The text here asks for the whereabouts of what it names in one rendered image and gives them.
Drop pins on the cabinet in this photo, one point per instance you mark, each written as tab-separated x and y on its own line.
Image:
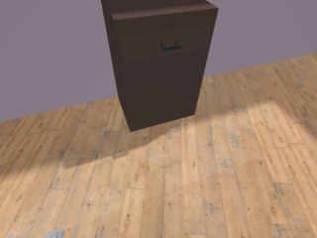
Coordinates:
164	88

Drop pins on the drawer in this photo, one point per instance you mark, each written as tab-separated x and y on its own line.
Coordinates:
144	46

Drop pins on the handle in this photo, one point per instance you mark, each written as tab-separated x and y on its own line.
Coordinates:
176	46

